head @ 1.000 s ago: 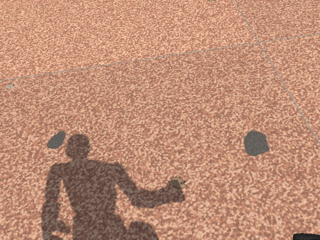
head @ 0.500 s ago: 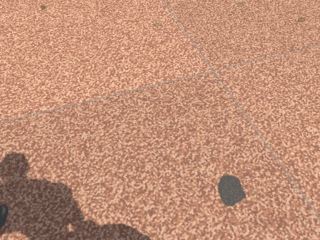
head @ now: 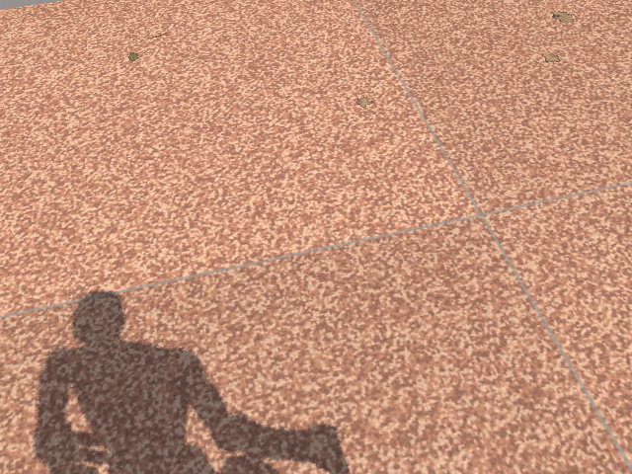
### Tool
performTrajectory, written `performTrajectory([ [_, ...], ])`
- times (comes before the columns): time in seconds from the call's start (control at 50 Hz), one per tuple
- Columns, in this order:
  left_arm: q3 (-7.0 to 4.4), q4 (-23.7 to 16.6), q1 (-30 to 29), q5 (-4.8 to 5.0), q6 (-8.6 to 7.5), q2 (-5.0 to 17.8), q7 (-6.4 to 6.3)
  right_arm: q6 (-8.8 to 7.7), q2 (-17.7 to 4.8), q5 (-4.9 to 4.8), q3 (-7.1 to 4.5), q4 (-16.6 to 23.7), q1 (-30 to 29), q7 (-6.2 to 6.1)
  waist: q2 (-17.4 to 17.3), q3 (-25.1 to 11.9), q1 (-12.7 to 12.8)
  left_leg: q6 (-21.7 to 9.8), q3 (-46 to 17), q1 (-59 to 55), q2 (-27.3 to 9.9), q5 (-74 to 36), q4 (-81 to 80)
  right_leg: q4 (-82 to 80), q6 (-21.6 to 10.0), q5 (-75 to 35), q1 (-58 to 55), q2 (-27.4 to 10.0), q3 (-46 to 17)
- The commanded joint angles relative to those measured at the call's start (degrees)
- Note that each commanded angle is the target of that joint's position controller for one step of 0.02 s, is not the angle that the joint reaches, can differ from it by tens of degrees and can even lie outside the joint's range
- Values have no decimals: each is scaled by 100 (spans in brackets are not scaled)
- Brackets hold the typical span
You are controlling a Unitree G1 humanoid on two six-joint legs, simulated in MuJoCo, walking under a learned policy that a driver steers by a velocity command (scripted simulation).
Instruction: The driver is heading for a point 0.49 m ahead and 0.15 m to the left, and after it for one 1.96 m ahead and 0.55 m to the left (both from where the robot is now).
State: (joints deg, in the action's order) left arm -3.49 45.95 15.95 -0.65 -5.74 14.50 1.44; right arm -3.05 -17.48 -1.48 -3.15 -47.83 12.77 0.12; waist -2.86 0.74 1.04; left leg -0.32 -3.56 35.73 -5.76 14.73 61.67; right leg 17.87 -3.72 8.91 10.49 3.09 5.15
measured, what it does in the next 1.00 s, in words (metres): walks ahead, turning left: left foot, then right foot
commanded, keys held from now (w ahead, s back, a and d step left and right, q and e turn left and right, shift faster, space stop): w+q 0.58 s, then w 0.42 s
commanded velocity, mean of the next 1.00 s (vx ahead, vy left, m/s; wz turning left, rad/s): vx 0.50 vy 0.00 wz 0.39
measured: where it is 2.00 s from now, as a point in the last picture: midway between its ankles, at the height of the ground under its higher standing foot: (196, 269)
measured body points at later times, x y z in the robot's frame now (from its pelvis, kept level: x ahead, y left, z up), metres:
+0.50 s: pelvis +0.27 +0.10 -0.01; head +0.30 +0.12 +0.44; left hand +0.34 +0.40 -0.11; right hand +0.44 -0.15 -0.11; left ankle +0.28 +0.17 -0.74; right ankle +0.29 -0.07 -0.66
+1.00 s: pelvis +0.55 +0.13 +0.00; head +0.58 +0.14 +0.45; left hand +0.52 +0.42 -0.11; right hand +0.77 -0.06 -0.12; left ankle +0.48 +0.25 -0.67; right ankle +0.61 +0.06 -0.75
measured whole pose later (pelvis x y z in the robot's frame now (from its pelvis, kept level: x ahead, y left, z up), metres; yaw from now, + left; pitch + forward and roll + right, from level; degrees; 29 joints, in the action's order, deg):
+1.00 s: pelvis +0.55 +0.13 +0.00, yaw +25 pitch +2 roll -1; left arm -2.9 44.8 15.7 -0.3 -5.6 15.0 1.5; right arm -3.0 -16.6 -0.6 -3.1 -41.1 15.5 0.1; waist -2.4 0.5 1.2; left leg -1.3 -2.5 30.2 -2.1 19.3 63.4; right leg 23.0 -3.1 10.0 14.7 3.1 1.2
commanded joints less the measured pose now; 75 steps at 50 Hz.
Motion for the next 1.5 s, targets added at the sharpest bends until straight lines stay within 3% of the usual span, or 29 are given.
performTrajectory([
  [0.02,-188,-274,-267,-39,-150,757,-77,39,-242,26,-85,261,184,-12,602,32,-170,100,-372,427,-192,-892,-391,-1162,-926,-1035,-81,-1705,-883],
  [0.12,-212,-93,-80,14,-98,915,-167,-26,-75,57,-19,540,-665,138,523,241,151,26,74,247,-53,-2100,-1903,-1185,-629,-1186,-377,-1587,-29],
  [0.22,-294,148,269,140,104,1098,-207,-5,-109,47,-9,1013,-1289,294,553,422,327,-237,394,601,64,-1244,-2523,-675,-481,-1749,-1497,-1964,198],
  [0.26,-338,122,133,171,191,1246,-250,12,-242,47,-78,1113,-1109,341,730,205,122,-436,711,107,332,-623,-2588,-50,-333,-3339,-1686,-2004,373],
  [0.3,-346,63,-36,184,294,1318,-313,32,-611,31,-310,883,85,316,750,-514,-577,-734,1036,-1590,860,-597,-2903,1654,-80,-4763,-1405,-1749,673],
  [0.32,-279,-18,37,123,275,1182,-344,64,-1065,18,-524,653,1069,218,368,-1071,-992,-1020,353,-3343,624,-855,-3028,3205,170,-3692,-240,-1512,719],
  [0.34,-5,-331,601,-95,116,344,-245,64,-1785,-19,-661,635,1185,143,-1239,-1563,-449,-2080,-2708,-5498,-912,-420,-3323,5381,576,1345,2492,-439,479],
  [0.36,1,-384,195,80,-133,610,-154,4,-1437,18,-535,816,1356,157,-833,-2447,-746,-2491,-4513,-6068,-1414,232,-4301,6255,547,2531,3303,-72,-898],
  [0.38,-88,-546,-377,306,-262,938,-91,-45,-1075,79,-435,787,1202,161,-472,-1717,-884,-2144,-3666,-5681,-1230,-19,-4387,6277,395,2071,3815,-403,-1096],
  [0.44,-131,-568,-551,47,-261,966,-167,-67,-550,117,-263,1038,194,120,147,-602,-215,-1723,-2038,-3334,-626,-1504,-4548,4993,351,1122,2916,-964,-1023],
  [0.52,-102,-663,-551,-31,-29,714,-181,-86,-734,96,-315,1115,168,22,112,-315,-9,-1738,-1443,-2347,-347,-2251,-4870,3976,643,610,2530,-910,-848],
  [0.62,21,-876,-1508,12,-55,466,-106,-30,-773,39,-327,978,540,-93,-152,-151,-402,-1284,-924,-2114,74,-1631,-4785,1867,743,-1318,2079,-547,-721],
  [0.74,-45,-1071,-1947,76,-184,715,44,13,-741,49,-299,701,1014,-86,-302,3,-579,-1142,-1544,-3131,-433,-1493,-4246,1052,379,-956,2056,-442,-769],
  [0.8,-200,-836,-938,32,-240,982,8,58,-648,69,-262,739,818,-84,-381,-474,-19,-882,-1367,-3236,-141,-3068,-3176,721,-35,-763,627,-340,-578],
  [0.82,-280,-727,-33,-42,-252,1257,-24,45,-464,136,-168,876,709,-81,-38,-1262,398,-671,-1046,-2550,176,-2569,-1808,986,-431,-1056,-846,-1085,-1309],
  [0.84,-433,-510,739,-63,-184,1729,-24,-37,-91,34,-48,881,1530,-72,1492,-2144,299,-176,-435,-435,1041,-226,345,822,-1433,-194,-3080,-2291,-3604],
  [0.86,-338,-377,929,127,-144,1316,28,-94,-327,3,-49,856,1453,-63,1772,-2020,402,-126,-651,585,1043,1840,1043,47,-1517,1222,-3200,-2578,-4888],
  [0.88,-235,-431,579,173,-112,993,8,-107,-714,-52,-156,944,806,-44,1133,-1058,474,-153,-673,1027,711,1448,1359,-96,-1230,1853,-2450,-2396,-4268],
  [0.9,-172,-515,198,102,-56,878,-12,-112,-693,-8,-139,1062,354,-41,692,-563,367,-169,-399,966,442,988,1214,-208,-1043,1590,-1660,-2164,-3593],
  [0.94,-69,-531,-181,9,-38,660,-11,-113,-552,114,-159,1118,177,-15,681,-54,50,-138,-262,535,87,460,497,-534,-948,642,-522,-1759,-2796],
  [1.1,-157,-246,68,139,-14,1038,-81,-137,-46,129,20,1261,-541,33,671,12,146,100,176,-19,12,-1295,-1942,-943,-862,-1112,-76,-1334,-1249],
  [1.22,-182,68,615,220,135,1177,-94,-208,-152,35,-3,1539,-1366,177,726,203,392,-54,264,-218,258,-1469,-3037,-612,-685,-1089,-774,-1632,-1264],
  [1.3,-174,109,469,215,245,1192,-152,-233,-610,103,-237,1224,-123,159,688,-547,-390,-486,548,-2205,574,-1108,-3515,1013,-335,-2956,-842,-1382,-922],
  [1.32,-50,-30,423,93,225,916,-165,-215,-998,167,-361,1042,901,96,258,-1373,-811,-844,-310,-3853,-257,-1391,-3262,2579,-107,-2032,113,-1088,-652],
  [1.34,142,-155,1075,77,104,323,-139,-167,-1514,199,-469,944,1287,93,-1237,-2071,-576,-1749,-2875,-5787,-1574,-376,-3683,4707,305,1121,2437,-127,-435],
  [1.36,54,-70,851,154,2,743,-105,-146,-1017,123,-342,924,1425,105,-1037,-2180,-771,-1766,-3747,-5780,-1633,347,-4244,5439,276,2395,3145,-216,-1152],
  [1.38,-42,-234,369,278,-51,1057,-68,-149,-823,109,-251,941,1042,103,-678,-1323,-717,-1538,-2970,-5123,-1456,390,-4350,5631,218,2022,3550,-512,-1116],
  [1.42,-40,-335,-132,164,-40,963,-87,-150,-567,163,-161,996,367,130,-96,-469,-405,-1368,-1867,-3641,-1003,-547,-4647,5066,242,1195,3244,-915,-886],
  [1.5,-18,-245,101,114,183,649,-113,-283,-495,149,-152,891,106,146,-241,-247,13,-1421,-997,-2603,-704,-1443,-5213,4386,415,577,2559,-1104,-857],
])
